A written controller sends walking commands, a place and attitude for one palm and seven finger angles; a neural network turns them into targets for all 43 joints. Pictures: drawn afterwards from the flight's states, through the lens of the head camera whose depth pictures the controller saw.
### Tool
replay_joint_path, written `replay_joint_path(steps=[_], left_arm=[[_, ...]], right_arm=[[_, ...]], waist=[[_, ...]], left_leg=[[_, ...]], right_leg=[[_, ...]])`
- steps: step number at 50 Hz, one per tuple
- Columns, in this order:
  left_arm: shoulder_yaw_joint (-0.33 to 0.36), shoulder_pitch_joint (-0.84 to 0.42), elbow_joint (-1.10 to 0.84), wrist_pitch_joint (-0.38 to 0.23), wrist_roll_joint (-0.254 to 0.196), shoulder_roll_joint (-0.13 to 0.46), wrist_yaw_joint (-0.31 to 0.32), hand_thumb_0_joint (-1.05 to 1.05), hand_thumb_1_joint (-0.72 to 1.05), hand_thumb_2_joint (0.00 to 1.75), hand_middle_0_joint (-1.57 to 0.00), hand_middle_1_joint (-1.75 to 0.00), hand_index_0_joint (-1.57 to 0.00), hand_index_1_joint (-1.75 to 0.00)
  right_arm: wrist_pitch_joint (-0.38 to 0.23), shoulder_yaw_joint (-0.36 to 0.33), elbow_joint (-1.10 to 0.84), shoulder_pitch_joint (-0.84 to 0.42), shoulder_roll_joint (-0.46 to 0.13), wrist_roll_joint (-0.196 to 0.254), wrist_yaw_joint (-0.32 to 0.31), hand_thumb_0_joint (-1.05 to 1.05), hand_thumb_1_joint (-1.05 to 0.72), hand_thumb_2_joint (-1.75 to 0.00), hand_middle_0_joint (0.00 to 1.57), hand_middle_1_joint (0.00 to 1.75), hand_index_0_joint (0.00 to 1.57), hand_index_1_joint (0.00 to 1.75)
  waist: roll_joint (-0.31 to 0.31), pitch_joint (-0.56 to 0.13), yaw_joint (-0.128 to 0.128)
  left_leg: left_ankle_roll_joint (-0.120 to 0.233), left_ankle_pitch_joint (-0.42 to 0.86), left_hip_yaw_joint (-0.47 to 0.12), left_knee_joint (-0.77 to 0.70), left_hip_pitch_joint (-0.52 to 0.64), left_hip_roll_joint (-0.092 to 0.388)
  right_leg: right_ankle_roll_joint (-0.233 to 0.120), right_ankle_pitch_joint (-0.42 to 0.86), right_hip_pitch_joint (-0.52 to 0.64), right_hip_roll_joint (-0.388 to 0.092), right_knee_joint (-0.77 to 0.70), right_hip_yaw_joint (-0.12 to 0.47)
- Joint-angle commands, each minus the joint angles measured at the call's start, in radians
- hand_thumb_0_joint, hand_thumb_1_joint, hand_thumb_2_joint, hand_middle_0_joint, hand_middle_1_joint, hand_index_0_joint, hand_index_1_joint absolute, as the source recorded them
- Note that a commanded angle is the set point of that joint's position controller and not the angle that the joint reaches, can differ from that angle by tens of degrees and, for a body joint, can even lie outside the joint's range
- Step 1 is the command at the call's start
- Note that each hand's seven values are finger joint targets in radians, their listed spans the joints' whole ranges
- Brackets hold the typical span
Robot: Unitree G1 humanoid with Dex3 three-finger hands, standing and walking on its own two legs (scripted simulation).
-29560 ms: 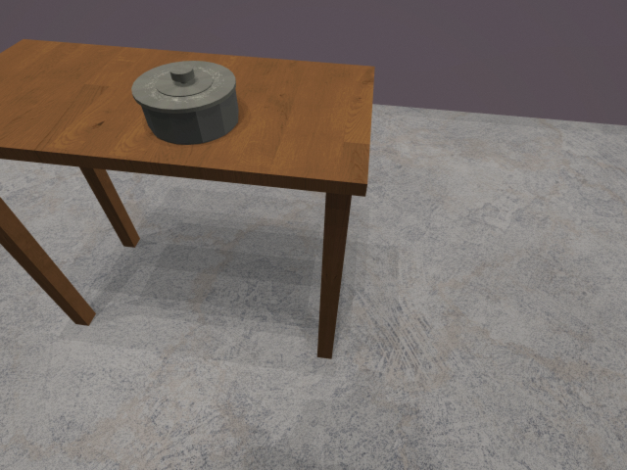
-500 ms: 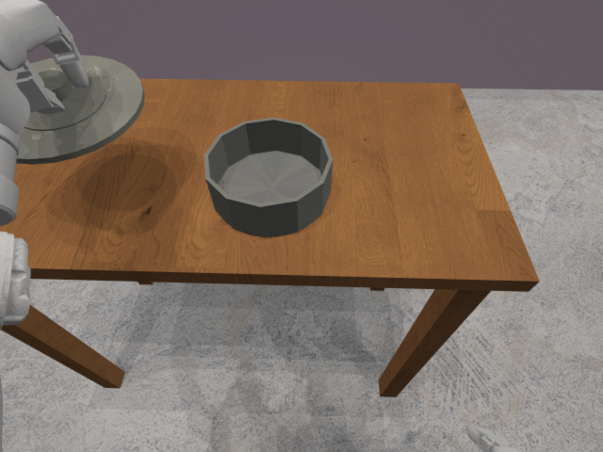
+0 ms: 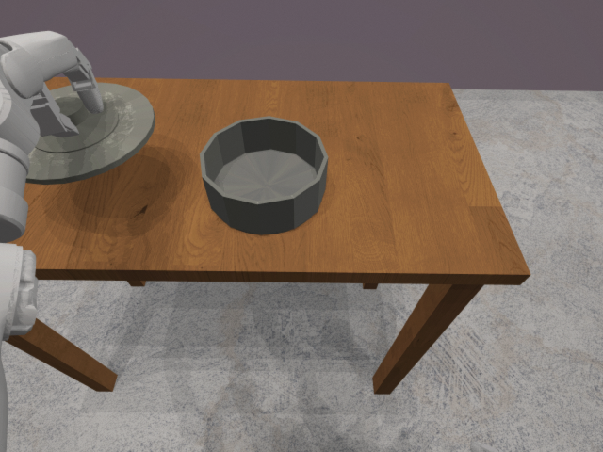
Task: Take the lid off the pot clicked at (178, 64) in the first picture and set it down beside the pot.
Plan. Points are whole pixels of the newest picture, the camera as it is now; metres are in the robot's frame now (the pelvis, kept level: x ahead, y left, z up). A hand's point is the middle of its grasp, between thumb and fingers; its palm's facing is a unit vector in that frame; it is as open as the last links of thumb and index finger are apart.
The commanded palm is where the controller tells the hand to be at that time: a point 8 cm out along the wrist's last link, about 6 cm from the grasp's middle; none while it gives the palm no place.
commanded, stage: lower the lid onto the table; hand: left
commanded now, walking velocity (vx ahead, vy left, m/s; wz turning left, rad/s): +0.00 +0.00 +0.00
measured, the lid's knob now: (67, 111) +0.49 +0.29 +0.19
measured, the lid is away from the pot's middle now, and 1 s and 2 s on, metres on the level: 0.24 0.25 0.25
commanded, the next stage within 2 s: open the fingers wide in 1.64 s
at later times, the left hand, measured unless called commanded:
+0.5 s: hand (81, 126) +0.48 +0.27 +0.18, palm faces -0.35 -0.10 -0.93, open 7.0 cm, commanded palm +0.46 +0.28 +0.25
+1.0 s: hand (77, 161) +0.46 +0.29 +0.13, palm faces -0.45 -0.14 -0.88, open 7.0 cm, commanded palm +0.48 +0.29 +0.21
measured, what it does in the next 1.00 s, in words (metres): stands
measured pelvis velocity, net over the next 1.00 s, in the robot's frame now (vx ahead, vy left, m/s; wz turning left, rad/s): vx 0.01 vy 0.00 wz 0.00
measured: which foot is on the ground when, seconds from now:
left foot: down 0.00-1.00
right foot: down 0.00-1.00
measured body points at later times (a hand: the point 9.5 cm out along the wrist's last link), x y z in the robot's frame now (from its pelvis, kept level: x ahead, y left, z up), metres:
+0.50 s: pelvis +0.01 +0.00 +0.00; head +0.07 +0.00 +0.45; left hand +0.49 +0.28 +0.23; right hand +0.08 -0.27 -0.12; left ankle +0.03 +0.05 -0.74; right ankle -0.03 -0.13 -0.74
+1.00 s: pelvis +0.01 +0.00 +0.00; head +0.07 +0.00 +0.44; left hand +0.48 +0.30 +0.19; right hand +0.08 -0.28 -0.12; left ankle +0.03 +0.05 -0.74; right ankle -0.03 -0.13 -0.74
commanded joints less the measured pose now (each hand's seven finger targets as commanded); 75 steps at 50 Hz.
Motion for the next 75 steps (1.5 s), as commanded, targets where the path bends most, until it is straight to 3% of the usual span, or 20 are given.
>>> replay_joint_path(steps=[1,2,3,7,10,13,17,20,24,28,32,40,42,50,57,60,63,69,72,75], left_arm=[[0.058,-0.581,-0.180,-0.009,0.011,0.257,0.054,0.00,0.75,0.90,-0.91,-0.97,-0.90,-0.98],[0.015,-0.570,-0.176,-0.011,-0.004,0.203,0.055,0.00,0.75,0.90,-0.91,-0.97,-0.90,-0.98],[0.065,-0.596,-0.205,-0.014,0.016,0.264,0.063,0.00,0.75,0.90,-0.91,-0.97,-0.90,-0.98],[0.048,-0.598,-0.212,-0.033,0.004,0.237,0.070,0.00,0.75,0.90,-0.91,-0.97,-0.90,-0.98],[0.100,-0.589,-0.161,-0.040,0.014,0.298,0.073,0.00,0.75,0.90,-0.91,-0.97,-0.90,-0.98],[0.128,-0.604,-0.236,-0.054,0.019,0.334,0.080,0.00,0.75,0.90,-0.91,-0.97,-0.90,-0.98],[0.056,-0.510,-0.151,-0.052,-0.002,0.221,0.073,0.00,0.75,0.90,-0.91,-0.97,-0.90,-0.98],[0.152,-0.498,-0.202,-0.063,0.018,0.341,0.086,0.00,0.75,0.90,-0.91,-0.97,-0.90,-0.98],[0.105,-0.483,-0.257,-0.063,0.002,0.259,0.080,0.00,0.75,0.90,-0.91,-0.97,-0.90,-0.98],[0.177,-0.427,-0.195,-0.068,0.001,0.354,0.087,0.00,0.75,0.90,-0.91,-0.97,-0.90,-0.98],[0.109,-0.460,-0.215,-0.075,-0.012,0.283,0.086,0.00,0.75,0.90,-0.91,-0.97,-0.90,-0.98],[0.139,-0.453,-0.179,-0.103,-0.009,0.333,0.098,0.00,0.75,0.90,-0.91,-0.97,-0.90,-0.98],[0.075,-0.439,-0.140,-0.108,-0.026,0.256,0.091,0.00,0.75,0.90,-0.91,-0.97,-0.90,-0.98],[0.126,-0.513,-0.162,-0.154,-0.009,0.340,0.110,0.00,0.75,0.90,-0.91,-0.97,-0.90,-0.98],[0.102,-0.412,-0.068,-0.171,-0.024,0.276,0.110,0.00,0.75,0.90,-0.91,-0.97,-0.90,-0.98],[0.142,-0.416,-0.043,-0.173,-0.006,0.334,0.119,0.00,0.75,0.90,-0.91,-0.97,-0.90,-0.98],[0.178,-0.438,-0.130,-0.196,0.004,0.381,0.132,0.00,0.75,0.90,-0.91,-0.97,-0.90,-0.98],[0.145,-0.370,-0.016,-0.197,0.002,0.334,0.135,0.00,0.75,0.90,-0.91,-0.97,-0.90,-0.98],[0.127,-0.404,-0.086,-0.207,0.003,0.309,0.141,0.00,0.75,0.90,-0.91,-0.97,-0.90,-0.98],[0.124,-0.346,-0.032,-0.208,0.001,0.285,0.144,0.00,0.75,0.90,-0.91,-0.97,-0.90,-0.98]], right_arm=[[-0.028,-0.056,-0.102,0.002,-0.164,0.002,-0.013,0.00,-0.90,-0.90,0.20,0.30,0.20,0.30],[-0.031,-0.059,-0.103,0.010,-0.170,0.002,-0.013,0.00,-0.90,-0.90,0.20,0.30,0.20,0.30],[-0.034,-0.060,-0.098,0.017,-0.164,-0.003,-0.012,0.00,-0.90,-0.90,0.20,0.30,0.20,0.30],[-0.040,-0.062,-0.099,0.028,-0.171,-0.006,-0.018,0.00,-0.90,-0.90,0.20,0.30,0.20,0.30],[-0.041,-0.062,-0.082,0.039,-0.171,-0.007,-0.020,0.00,-0.90,-0.90,0.20,0.30,0.20,0.30],[-0.041,-0.067,-0.095,0.037,-0.174,-0.012,-0.015,0.00,-0.90,-0.90,0.20,0.30,0.20,0.30],[-0.035,-0.071,-0.093,0.050,-0.175,-0.007,-0.008,0.00,-0.90,-0.90,0.20,0.30,0.20,0.30],[-0.031,-0.067,-0.108,0.038,-0.175,-0.012,-0.005,0.00,-0.90,-0.90,0.20,0.30,0.20,0.30],[-0.021,-0.075,-0.115,0.029,-0.170,-0.014,0.002,0.00,-0.90,-0.90,0.20,0.30,0.20,0.30],[-0.014,-0.068,-0.116,0.040,-0.175,-0.010,-0.002,0.00,-0.90,-0.90,0.20,0.30,0.20,0.30],[-0.010,-0.074,-0.116,0.034,-0.178,-0.008,-0.008,0.00,-0.90,-0.90,0.20,0.30,0.20,0.30],[-0.005,-0.065,-0.100,0.033,-0.175,-0.004,-0.015,0.00,-0.90,-0.90,0.20,0.30,0.20,0.30],[-0.002,-0.066,-0.096,0.037,-0.175,-0.002,-0.018,0.00,-0.90,-0.90,0.20,0.30,0.20,0.30],[-0.010,-0.066,-0.079,0.051,-0.179,-0.007,-0.033,0.00,-0.90,-0.90,0.20,0.30,0.20,0.30],[-0.004,-0.071,-0.070,0.076,-0.186,-0.007,-0.027,0.00,-0.90,-0.90,0.20,0.30,0.20,0.30],[0.004,-0.070,-0.069,0.083,-0.187,-0.008,-0.025,0.00,-0.90,-0.90,0.20,0.30,0.20,0.30],[0.007,-0.074,-0.088,0.075,-0.183,-0.013,-0.025,0.00,-0.90,-0.90,0.20,0.30,0.20,0.30],[0.017,-0.072,-0.084,0.090,-0.184,-0.011,-0.024,0.00,-0.90,-0.90,0.20,0.30,0.20,0.30],[0.015,-0.078,-0.093,0.088,-0.183,-0.012,-0.027,0.00,-0.90,-0.90,0.20,0.30,0.20,0.30],[0.025,-0.077,-0.079,0.106,-0.182,-0.011,-0.021,0.00,-0.90,-0.90,0.20,0.30,0.20,0.30]], waist=[[0.063,-0.382,-0.015],[0.103,-0.375,-0.024],[0.080,-0.396,-0.013],[0.111,-0.443,-0.023],[0.034,-0.427,-0.017],[0.062,-0.491,-0.007],[0.093,-0.414,-0.024],[0.072,-0.474,-0.005],[0.100,-0.472,-0.019],[0.023,-0.452,-0.008],[0.068,-0.461,-0.025],[0.075,-0.445,-0.021],[0.079,-0.411,-0.035],[0.108,-0.477,-0.030],[0.101,-0.434,-0.032],[0.030,-0.442,-0.027],[0.072,-0.511,-0.016],[0.092,-0.430,-0.030],[0.149,-0.477,-0.033],[0.095,-0.448,-0.034]], left_leg=[[-0.021,0.221,-0.117,-0.024,0.410,0.034],[-0.029,0.245,-0.120,-0.022,0.418,0.038],[-0.027,0.210,-0.122,-0.024,0.424,0.039],[-0.032,0.301,-0.130,-0.008,0.458,0.039],[-0.019,0.252,-0.117,-0.011,0.419,0.034],[-0.028,0.351,-0.122,-0.002,0.446,0.036],[-0.039,0.412,-0.123,0.013,0.448,0.044],[-0.028,0.420,-0.115,0.022,0.446,0.035],[-0.036,0.507,-0.129,0.037,0.492,0.044],[-0.024,0.413,-0.110,0.027,0.416,0.035],[-0.025,0.439,-0.110,0.037,0.446,0.039],[-0.014,0.350,-0.099,0.037,0.419,0.033],[-0.014,0.346,-0.097,0.040,0.408,0.035],[-0.007,0.328,-0.097,0.052,0.437,0.033],[-0.027,0.384,-0.114,0.060,0.420,0.043],[-0.016,0.316,-0.100,0.063,0.370,0.035],[-0.018,0.407,-0.106,0.077,0.409,0.038],[-0.023,0.343,-0.105,0.081,0.376,0.043],[-0.037,0.448,-0.118,0.100,0.446,0.053],[-0.043,0.377,-0.130,0.094,0.421,0.058]], right_leg=[[-0.061,0.136,-0.102,0.066,-0.039,0.005],[-0.065,0.127,-0.124,0.060,-0.047,0.003],[-0.063,0.119,-0.105,0.065,-0.042,0.006],[-0.068,0.158,-0.107,0.062,-0.039,0.009],[-0.060,0.173,-0.075,0.064,-0.035,0.013],[-0.061,0.227,-0.049,0.062,-0.020,0.016],[-0.063,0.210,-0.123,0.065,-0.031,0.006],[-0.061,0.251,-0.068,0.066,-0.014,0.020],[-0.057,0.250,-0.116,0.071,-0.017,0.014],[-0.053,0.259,-0.063,0.067,-0.014,0.019],[-0.055,0.258,-0.098,0.062,-0.019,0.014],[-0.053,0.234,-0.096,0.064,-0.013,0.019],[-0.055,0.225,-0.125,0.062,-0.020,0.011],[-0.052,0.226,-0.117,0.064,-0.004,0.023],[-0.057,0.207,-0.175,0.067,0.008,0.004],[-0.050,0.216,-0.138,0.069,0.018,0.013],[-0.051,0.255,-0.120,0.068,0.033,0.018],[-0.050,0.183,-0.200,0.073,0.030,0.010],[-0.056,0.194,-0.233,0.073,0.037,0.007],[-0.050,0.142,-0.262,0.078,0.041,0.002]])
